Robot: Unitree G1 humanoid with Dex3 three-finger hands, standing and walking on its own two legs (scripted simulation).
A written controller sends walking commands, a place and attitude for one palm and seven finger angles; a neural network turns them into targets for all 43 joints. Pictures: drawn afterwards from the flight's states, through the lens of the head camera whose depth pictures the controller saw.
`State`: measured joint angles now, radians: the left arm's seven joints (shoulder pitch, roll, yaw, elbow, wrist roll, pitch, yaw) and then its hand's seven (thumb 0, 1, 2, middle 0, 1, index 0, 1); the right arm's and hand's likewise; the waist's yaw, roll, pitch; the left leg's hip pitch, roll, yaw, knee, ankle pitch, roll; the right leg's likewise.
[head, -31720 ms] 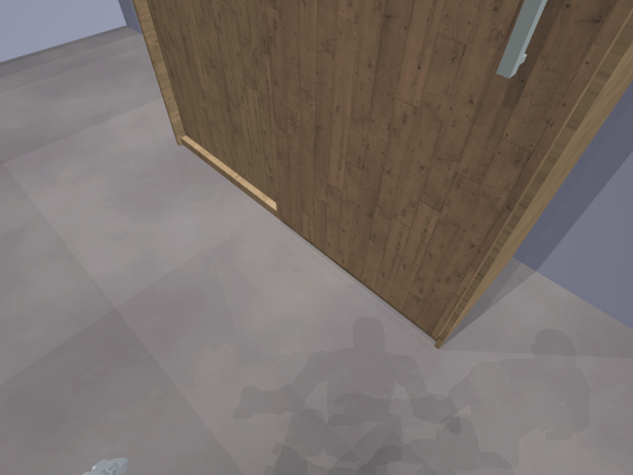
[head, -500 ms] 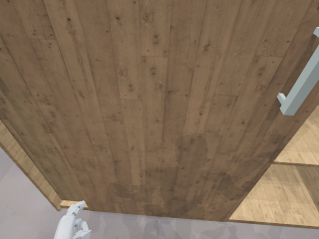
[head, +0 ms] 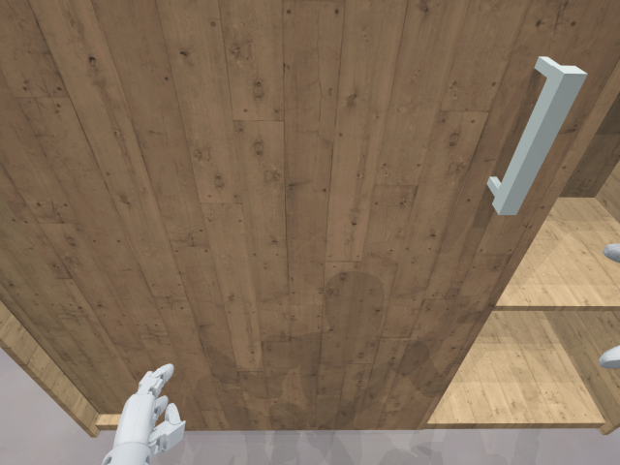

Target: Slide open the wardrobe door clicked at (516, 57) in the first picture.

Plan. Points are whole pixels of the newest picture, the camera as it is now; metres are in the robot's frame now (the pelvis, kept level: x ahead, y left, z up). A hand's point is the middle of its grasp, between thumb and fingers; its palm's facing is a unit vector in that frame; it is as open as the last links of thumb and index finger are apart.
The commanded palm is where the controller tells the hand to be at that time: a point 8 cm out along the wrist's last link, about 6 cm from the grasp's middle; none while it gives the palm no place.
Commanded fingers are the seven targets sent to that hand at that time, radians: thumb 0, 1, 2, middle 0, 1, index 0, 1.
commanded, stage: draw the hand back to the body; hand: right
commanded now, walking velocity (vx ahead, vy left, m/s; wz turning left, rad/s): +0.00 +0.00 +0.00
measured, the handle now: (524, 140) +0.39 -0.27 +0.27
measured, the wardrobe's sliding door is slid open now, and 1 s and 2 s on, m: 0.58 0.58 0.58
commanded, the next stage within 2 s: step back with the hand held close in 1.44 s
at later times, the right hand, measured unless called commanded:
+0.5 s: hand (618, 315) +0.20 -0.29 +0.19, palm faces +0.44 +0.85 -0.28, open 14.0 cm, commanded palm +0.15 -0.33 +0.19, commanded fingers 0.00 0.08 -0.43 0.23 0.87 0.23 0.87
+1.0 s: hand (537, 314) +0.21 -0.23 +0.17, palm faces +0.42 +0.83 -0.36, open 9.4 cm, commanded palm +0.17 -0.27 +0.18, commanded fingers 0.00 -0.83 -0.87 0.20 0.34 0.20 0.34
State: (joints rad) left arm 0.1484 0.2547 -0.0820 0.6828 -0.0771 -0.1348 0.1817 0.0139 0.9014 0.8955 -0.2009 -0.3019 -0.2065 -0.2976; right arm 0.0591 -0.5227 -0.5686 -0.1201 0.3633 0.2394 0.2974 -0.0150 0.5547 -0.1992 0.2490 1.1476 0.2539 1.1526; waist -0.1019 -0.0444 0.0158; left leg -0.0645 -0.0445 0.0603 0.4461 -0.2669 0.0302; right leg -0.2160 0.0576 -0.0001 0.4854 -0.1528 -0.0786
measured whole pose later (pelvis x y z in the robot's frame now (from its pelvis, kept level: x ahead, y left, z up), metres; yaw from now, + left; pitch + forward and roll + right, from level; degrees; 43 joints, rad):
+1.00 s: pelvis +0.02 +0.02 +0.01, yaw +4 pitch -8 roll +1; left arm 0.21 0.24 0.00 0.69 0.00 -0.17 0.07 0.01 0.90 0.90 -0.20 -0.30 -0.20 -0.30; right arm 0.47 -0.36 -0.35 -0.38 0.10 -0.12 -0.13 0.00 -0.47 -0.70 0.22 0.54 0.23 0.55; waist -0.05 -0.05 0.05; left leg 0.03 -0.08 0.00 0.33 -0.23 0.06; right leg -0.11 0.02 -0.03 0.39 -0.14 -0.04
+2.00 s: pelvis +0.00 +0.01 +0.00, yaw +5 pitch -1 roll +2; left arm 0.19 0.26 0.00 0.57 -0.03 0.02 0.11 0.01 0.91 0.90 -0.20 -0.30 -0.20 -0.30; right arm 0.56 -0.44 -0.37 -0.47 0.09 -0.10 -0.15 0.01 -0.89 -0.90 0.21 0.30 0.22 0.30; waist -0.01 -0.07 -0.01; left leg -0.22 -0.10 -0.01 0.46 -0.23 0.04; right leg -0.35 0.00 -0.05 0.51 -0.15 -0.06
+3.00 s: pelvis -0.22 -0.14 -0.01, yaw +6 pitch -4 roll +5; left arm 0.10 0.12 -0.03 0.61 -0.01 -0.08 0.02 0.01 0.90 0.90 -0.20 -0.30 -0.21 -0.30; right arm 0.29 -0.40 -0.41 -0.52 0.08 -0.12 -0.13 0.01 -0.89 -0.90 0.20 0.30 0.21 0.30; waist -0.01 0.06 0.09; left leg -0.39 -0.06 -0.09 1.03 -0.51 -0.03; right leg -0.43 -0.02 -0.03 0.62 -0.14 -0.07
